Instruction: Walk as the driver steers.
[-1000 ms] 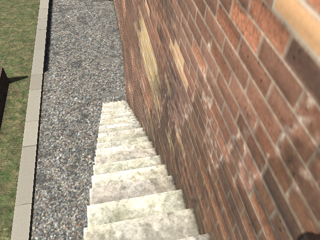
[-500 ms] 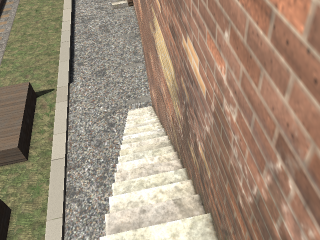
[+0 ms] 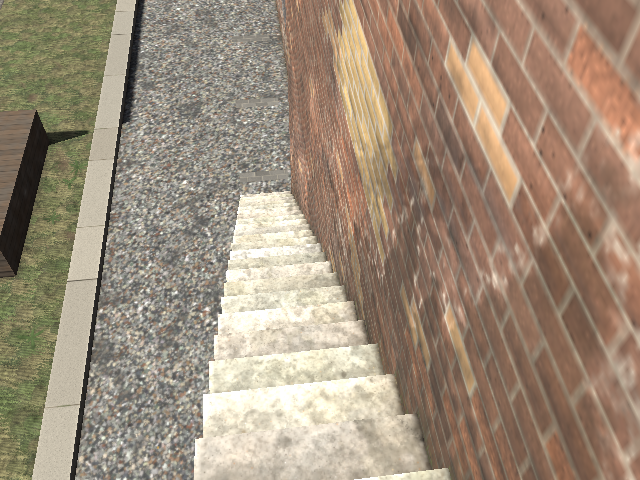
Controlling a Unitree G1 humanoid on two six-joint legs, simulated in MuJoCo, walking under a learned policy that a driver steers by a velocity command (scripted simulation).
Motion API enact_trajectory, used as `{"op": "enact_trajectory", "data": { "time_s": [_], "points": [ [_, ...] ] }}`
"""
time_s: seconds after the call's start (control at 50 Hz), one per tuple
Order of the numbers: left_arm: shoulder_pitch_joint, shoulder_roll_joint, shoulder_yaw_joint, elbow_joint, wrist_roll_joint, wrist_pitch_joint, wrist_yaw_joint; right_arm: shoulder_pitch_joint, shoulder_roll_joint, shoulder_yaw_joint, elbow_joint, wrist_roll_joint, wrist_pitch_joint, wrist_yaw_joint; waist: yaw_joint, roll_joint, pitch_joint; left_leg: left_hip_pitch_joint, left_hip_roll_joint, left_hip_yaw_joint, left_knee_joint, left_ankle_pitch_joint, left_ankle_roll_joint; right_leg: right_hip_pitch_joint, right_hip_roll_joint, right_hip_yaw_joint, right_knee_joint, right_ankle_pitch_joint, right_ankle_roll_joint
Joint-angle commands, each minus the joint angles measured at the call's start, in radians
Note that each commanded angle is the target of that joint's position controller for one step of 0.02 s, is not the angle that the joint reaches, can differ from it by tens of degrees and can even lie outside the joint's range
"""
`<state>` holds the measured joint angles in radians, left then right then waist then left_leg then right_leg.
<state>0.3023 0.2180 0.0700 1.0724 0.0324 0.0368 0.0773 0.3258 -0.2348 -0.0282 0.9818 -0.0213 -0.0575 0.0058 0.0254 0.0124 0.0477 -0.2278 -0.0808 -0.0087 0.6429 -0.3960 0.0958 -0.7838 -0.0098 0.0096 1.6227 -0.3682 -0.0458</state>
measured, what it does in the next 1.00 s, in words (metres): goes down: right foot 0.19 m lower, then left foot 0.13 m higher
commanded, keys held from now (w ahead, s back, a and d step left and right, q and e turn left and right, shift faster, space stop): w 0.06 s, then no key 0.94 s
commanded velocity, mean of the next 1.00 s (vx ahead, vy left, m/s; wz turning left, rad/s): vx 0.15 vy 0.01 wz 0.00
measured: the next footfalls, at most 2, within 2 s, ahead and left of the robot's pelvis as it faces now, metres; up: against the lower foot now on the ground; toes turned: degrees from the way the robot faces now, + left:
right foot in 0.36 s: +0.26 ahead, -0.01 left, -0.19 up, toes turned +0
left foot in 0.52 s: +0.16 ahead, +0.18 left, -0.06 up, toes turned -2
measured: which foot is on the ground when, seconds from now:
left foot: down 0.00-0.38, up 0.40-0.50, down 0.52-0.60, up 0.62-0.72, down 0.74-1.00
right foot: up 0.00-0.34, down 0.36-1.00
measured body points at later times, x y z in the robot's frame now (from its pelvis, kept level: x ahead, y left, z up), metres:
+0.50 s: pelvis +0.21 +0.04 -0.17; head +0.20 +0.04 +0.28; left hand +0.17 +0.29 -0.33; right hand +0.13 -0.17 -0.33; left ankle +0.11 +0.16 -0.71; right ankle +0.22 -0.01 -0.92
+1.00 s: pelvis +0.26 +0.11 -0.17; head +0.24 +0.12 +0.28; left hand +0.22 +0.33 -0.34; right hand +0.33 -0.11 -0.31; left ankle +0.23 +0.21 -0.92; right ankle +0.22 -0.01 -0.92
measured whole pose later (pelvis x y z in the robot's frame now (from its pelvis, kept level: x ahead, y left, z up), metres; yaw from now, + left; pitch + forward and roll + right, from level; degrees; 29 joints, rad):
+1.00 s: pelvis +0.26 +0.11 -0.17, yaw +1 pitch -1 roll +0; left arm 0.38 0.17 -0.01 1.10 -0.03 0.02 0.05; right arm 0.24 -0.16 0.05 1.03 -0.01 -0.05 0.02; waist 0.02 -0.03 -0.05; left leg -0.09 -0.04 -0.04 0.33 -0.22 0.02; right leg -0.07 0.00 -0.01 0.33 -0.25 0.00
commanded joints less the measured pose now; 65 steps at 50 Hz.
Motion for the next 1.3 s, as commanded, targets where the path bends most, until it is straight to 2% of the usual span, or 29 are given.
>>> {"op": "enact_trajectory", "data": {
  "time_s": [0.02, 0.04, 0.06, 0.08, 0.1, 0.16, 0.24, 0.3, 0.32, 0.34, 0.36, 0.38, 0.4, 0.42, 0.48, 0.5, 0.54, 0.58, 0.62, 0.64, 0.68, 0.7, 0.74, 0.78, 0.86, 0.88, 1.12, 1.22, 1.3],
  "points": [
    [-0.051, 0.077, 0.024, -0.05, 0.031, 0.027, 0.001, 0.043, -0.074, 0.017, 0.024, 0.021, -0.034, -0.009, 0.026, 0.116, 0.02, -0.05, 0.256, -0.216, -0.27, 0.911, 0.091, 0.101, -0.028, 0.006, -0.522, 0.296, 0.04],
    [0.022, 0.084, 0.028, 0.001, 0.032, 0.047, 0.0, 0.072, -0.141, -0.001, 0.041, 0.001, -0.031, -0.014, 0.037, 0.147, -0.041, -0.011, 0.267, -0.232, -0.217, 0.937, 0.112, 0.151, -0.011, 0.019, -0.429, 0.362, 0.013],
    [0.011, 0.098, 0.039, 0.001, 0.016, 0.045, -0.008, 0.1, -0.096, 0.011, 0.066, 0.016, -0.035, -0.017, 0.015, 0.153, -0.015, 0.123, 0.205, -0.191, -0.171, 0.761, 0.087, 0.002, -0.013, 0.112, -0.601, 0.486, -0.002],
    [-0.078, 0.127, 0.043, -0.022, 0.022, 0.017, -0.011, 0.164, -0.066, 0.016, 0.073, 0.028, -0.044, -0.037, -0.039, 0.013, 0.02, 0.18, 0.212, -0.245, -0.136, 0.762, 0.046, -0.051, 0.022, 0.102, -0.712, 0.55, -0.016],
    [-0.15, 0.092, 0.025, -0.056, 0.018, -0.01, -0.022, 0.181, -0.033, 0.028, 0.094, 0.047, -0.048, -0.05, -0.048, -0.026, 0.055, 0.181, 0.179, -0.199, -0.131, 0.678, 0.0, -0.036, 0.02, 0.097, -0.919, 0.697, -0.007],
    [-0.191, -0.016, -0.018, -0.089, 0.003, -0.01, -0.039, 0.137, -0.018, 0.04, 0.109, 0.05, -0.048, -0.059, -0.044, -0.052, 0.044, -0.077, 0.137, -0.189, -0.081, 0.564, -0.01, 0.27, 0.045, 0.063, -1.022, 0.92, -0.004],
    [-0.034, 0.03, -0.025, -0.012, 0.021, -0.035, -0.045, 0.202, 0.029, 0.047, 0.143, 0.002, -0.049, -0.06, -0.059, -0.043, 0.053, -0.16, 0.07, -0.219, 0.193, 0.509, -0.025, 0.41, 0.083, 0.036, -1.005, 0.933, 0.02],
    [-0.14, 0.095, -0.036, -0.045, -0.009, -0.063, -0.042, 0.335, 0.026, 0.036, 0.162, -0.036, -0.043, -0.074, -0.197, -0.019, 0.198, 0.122, 0.059, -0.295, 0.244, 0.72, -0.047, 0.251, 0.002, 0.058, -1.464, 0.804, 0.048],
    [0.056, 0.085, -0.015, 0.034, -0.012, -0.067, -0.046, 0.274, -0.003, 0.04, 0.194, -0.041, -0.025, -0.063, -0.127, 0.078, 0.057, -0.003, 0.08, -0.34, 0.433, 0.787, -0.015, 0.48, 0.017, 0.056, -1.213, 0.867, 0.032],
    [0.235, 0.115, -0.008, 0.069, -0.01, -0.062, -0.039, 0.256, 0.004, 0.041, 0.189, -0.031, -0.025, -0.045, -0.039, 0.053, 0.023, -0.101, 0.069, -0.299, 0.571, 0.809, -0.041, 0.631, -0.013, 0.056, -1.291, 0.861, 0.006],
    [0.2, 0.145, -0.008, 0.055, -0.008, -0.061, -0.044, 0.328, -0.009, 0.026, 0.177, -0.026, -0.016, -0.03, -0.065, -0.086, 0.166, -0.097, 0.013, -0.225, 0.636, 0.592, -0.048, 0.601, -0.1, 0.032, -1.647, 0.982, -0.005],
    [0.304, 0.241, 0.022, 0.101, 0.014, -0.056, -0.055, 0.391, -0.038, 0.011, 0.169, -0.003, -0.008, -0.022, -0.066, -0.257, 0.075, -0.406, -0.053, -0.131, 0.93, 0.085, -0.128, 0.988, -0.261, 0.116, -1.321, 1.691, -0.093],
    [0.434, 0.173, 0.003, 0.098, 0.0, -0.032, -0.06, 0.404, -0.032, -0.001, 0.159, 0.038, 0.01, -0.019, 0.008, -0.257, -0.145, -0.649, -0.126, -0.045, 1.278, -0.689, -0.171, 1.314, -0.459, 0.288, -1.043, 2.009, -0.287],
    [0.372, 0.066, -0.033, 0.046, -0.032, -0.033, -0.061, 0.333, -0.092, -0.008, 0.149, 0.015, 0.019, -0.022, 0.013, -0.023, -0.174, -0.689, -0.07, -0.063, 1.259, -0.68, -0.152, 1.204, -0.447, 0.252, -1.054, 1.725, -0.332],
    [0.155, 0.054, -0.051, -0.045, -0.012, -0.035, -0.022, 0.202, -0.058, 0.004, 0.147, -0.023, 0.041, 0.002, -0.082, 0.129, -0.061, -0.468, 0.016, -0.09, 0.873, -0.176, -0.106, 0.735, -0.309, 0.131, -1.216, 1.148, -0.28],
    [0.116, 0.102, -0.037, -0.036, -0.028, -0.052, 0.002, 0.176, -0.006, 0.02, 0.141, -0.03, 0.052, -0.006, -0.095, -0.036, -0.052, -0.365, 0.05, -0.105, 0.743, -0.052, -0.122, 0.571, -0.294, 0.159, -1.185, 0.943, -0.28],
    [0.15, 0.044, -0.062, -0.032, -0.06, -0.066, -0.002, 0.126, 0.071, 0.057, 0.133, -0.025, 0.088, -0.003, -0.093, 0.013, 0.012, -0.235, 0.06, -0.089, 0.433, 0.246, -0.154, 0.37, -0.197, 0.142, -1.208, 0.742, -0.222],
    [0.246, 0.068, -0.055, -0.024, -0.043, -0.071, -0.014, 0.053, -0.007, 0.041, 0.138, -0.022, 0.09, -0.011, -0.031, 0.003, 0.088, -0.286, 0.053, -0.091, 0.266, 0.164, -0.189, 0.525, -0.145, 0.124, -1.209, 0.913, -0.1],
    [0.281, 0.053, -0.064, -0.014, -0.046, -0.065, -0.021, 0.003, -0.022, 0.042, 0.101, -0.013, 0.077, -0.002, -0.02, -0.056, 0.104, -0.29, 0.037, -0.075, 0.098, 0.126, -0.182, 0.636, -0.141, 0.101, -1.219, 1.057, -0.035],
    [0.265, 0.085, -0.055, -0.01, -0.036, -0.07, -0.015, -0.019, 0.0, 0.052, 0.088, -0.004, 0.075, 0.005, -0.013, -0.124, 0.074, -0.245, 0.018, -0.054, -0.023, 0.1, -0.161, 0.702, -0.145, 0.095, -1.202, 1.158, -0.046],
    [0.248, 0.054, -0.072, -0.015, -0.05, -0.051, -0.006, -0.008, 0.038, 0.079, 0.068, 0.021, 0.084, 0.007, 0.011, -0.216, -0.035, -0.054, 0.008, 0.008, -0.139, 0.12, -0.127, 0.682, -0.153, 0.111, -1.232, 1.068, -0.048],
    [0.233, 0.035, -0.076, -0.018, -0.083, -0.055, -0.005, -0.007, 0.055, 0.084, 0.075, 0.023, 0.073, -0.004, 0.003, -0.187, -0.103, 0.119, 0.019, 0.017, -0.087, 0.304, -0.115, 0.584, -0.162, 0.11, -1.222, 0.997, -0.033],
    [0.162, 0.003, -0.095, -0.026, -0.09, -0.07, -0.007, 0.046, 0.059, 0.095, 0.074, 0.004, 0.062, -0.004, -0.074, -0.166, -0.17, 0.275, 0.12, -0.064, -0.079, 0.419, -0.084, 0.445, -0.148, 0.106, -1.214, 0.739, -0.029],
    [0.257, -0.006, -0.093, 0.008, -0.072, -0.055, -0.01, 0.021, -0.009, 0.088, 0.075, -0.009, 0.046, -0.001, -0.02, -0.064, -0.101, 0.28, 0.221, -0.127, -0.173, 0.614, -0.049, 0.466, -0.123, 0.095, -1.269, 0.451, -0.022],
    [0.238, 0.038, -0.071, 0.018, -0.052, -0.028, -0.02, -0.021, -0.027, 0.07, 0.061, -0.002, 0.018, 0.008, -0.012, 0.004, -0.004, 0.145, 0.207, -0.152, -0.294, 0.538, -0.06, 0.582, -0.115, 0.095, -1.318, 0.361, 0.007],
    [0.208, 0.062, -0.061, 0.022, -0.066, -0.028, -0.022, -0.038, -0.022, 0.072, 0.053, 0.003, 0.011, 0.006, -0.016, 0.022, 0.02, 0.156, 0.201, -0.146, -0.31, 0.576, -0.072, 0.584, -0.116, 0.086, -1.321, 0.385, 0.025],
    [0.124, 0.029, -0.07, 0.056, -0.07, 0.009, -0.034, -0.003, -0.016, 0.04, 0.037, 0.001, -0.011, 0.02, -0.01, 0.014, -0.037, 0.166, 0.192, -0.198, -0.408, 0.602, -0.085, 0.67, -0.112, 0.074, -1.35, 0.286, 0.053],
    [0.134, 0.034, -0.067, 0.069, -0.05, 0.015, -0.043, 0.01, -0.022, 0.023, 0.044, -0.014, -0.014, 0.04, -0.012, 0.0, 0.028, 0.078, 0.173, -0.228, -0.473, 0.273, -0.077, 0.639, -0.115, 0.069, -1.353, 0.209, 0.037],
    [0.158, 0.049, -0.046, 0.084, -0.034, 0.0, -0.034, 0.039, -0.025, 0.007, 0.057, -0.012, -0.024, 0.045, -0.018, 0.003, 0.045, 0.079, 0.172, -0.229, -0.498, 0.292, -0.075, 0.644, -0.113, 0.066, -1.354, 0.245, 0.025]
  ]
}}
